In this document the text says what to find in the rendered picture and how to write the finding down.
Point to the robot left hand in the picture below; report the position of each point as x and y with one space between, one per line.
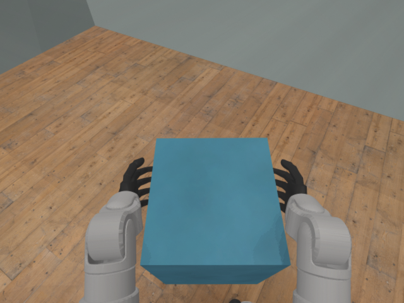
130 182

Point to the robot right hand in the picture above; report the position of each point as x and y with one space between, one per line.
295 183

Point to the carton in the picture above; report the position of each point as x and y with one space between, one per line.
213 213

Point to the robot left forearm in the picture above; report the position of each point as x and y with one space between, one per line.
110 251

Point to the robot right forearm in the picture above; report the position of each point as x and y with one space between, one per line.
324 258

